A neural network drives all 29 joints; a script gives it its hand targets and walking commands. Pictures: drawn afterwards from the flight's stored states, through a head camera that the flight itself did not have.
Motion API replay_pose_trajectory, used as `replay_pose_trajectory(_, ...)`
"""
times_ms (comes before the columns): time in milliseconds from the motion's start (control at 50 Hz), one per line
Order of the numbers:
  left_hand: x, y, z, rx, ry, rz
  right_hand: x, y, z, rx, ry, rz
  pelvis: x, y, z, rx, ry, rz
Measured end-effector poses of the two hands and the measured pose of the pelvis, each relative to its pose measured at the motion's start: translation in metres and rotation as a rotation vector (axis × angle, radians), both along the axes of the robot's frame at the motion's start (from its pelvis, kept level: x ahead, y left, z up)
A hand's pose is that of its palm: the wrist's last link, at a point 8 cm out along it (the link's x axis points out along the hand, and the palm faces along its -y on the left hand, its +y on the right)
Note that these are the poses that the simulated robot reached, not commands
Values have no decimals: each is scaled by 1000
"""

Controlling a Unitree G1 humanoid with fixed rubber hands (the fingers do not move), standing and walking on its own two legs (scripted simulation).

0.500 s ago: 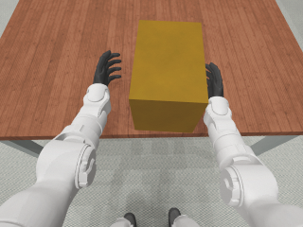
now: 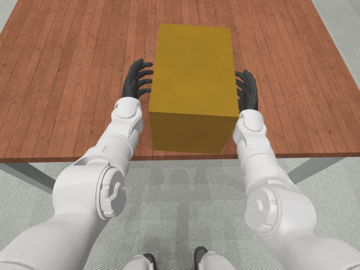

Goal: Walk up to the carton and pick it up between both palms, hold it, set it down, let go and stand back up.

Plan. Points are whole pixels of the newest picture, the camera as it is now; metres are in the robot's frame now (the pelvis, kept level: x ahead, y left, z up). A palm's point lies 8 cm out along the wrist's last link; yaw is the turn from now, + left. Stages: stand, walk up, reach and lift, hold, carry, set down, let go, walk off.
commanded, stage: reach and lift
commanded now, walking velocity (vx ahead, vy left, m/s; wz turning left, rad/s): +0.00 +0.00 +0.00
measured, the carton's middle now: (190, 90) +0.50 -0.05 +0.04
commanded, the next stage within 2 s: none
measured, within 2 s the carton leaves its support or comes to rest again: neither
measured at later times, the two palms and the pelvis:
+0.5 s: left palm (130, 99) +0.46 +0.09 +0.05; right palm (244, 111) +0.43 -0.16 +0.05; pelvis +0.03 -0.02 +0.02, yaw +3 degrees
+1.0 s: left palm (131, 100) +0.47 +0.09 +0.05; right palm (244, 111) +0.43 -0.16 +0.05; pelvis +0.03 -0.01 +0.03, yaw +2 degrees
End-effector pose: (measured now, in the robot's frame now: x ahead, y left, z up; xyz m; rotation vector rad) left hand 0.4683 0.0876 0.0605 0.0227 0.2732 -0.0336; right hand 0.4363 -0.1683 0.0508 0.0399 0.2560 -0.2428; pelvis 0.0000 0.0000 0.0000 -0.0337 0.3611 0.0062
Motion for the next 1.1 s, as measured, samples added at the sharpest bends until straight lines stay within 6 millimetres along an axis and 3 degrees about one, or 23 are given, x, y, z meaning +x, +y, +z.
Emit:
replay_pose_trajectory(180,-7,4,-2,-4,-6,30,-10,7,-3,-31,-43,-5,12,-5,11,11,-49,14)
replay_pose_trajectory(460,-5,3,-5,-4,15,39,-9,7,-3,-44,-29,9,31,-19,21,28,-119,35)
replay_pose_trajectory(1100,-3,3,-11,-4,3,43,-10,8,-4,-71,-47,-3,34,-10,26,15,-89,18)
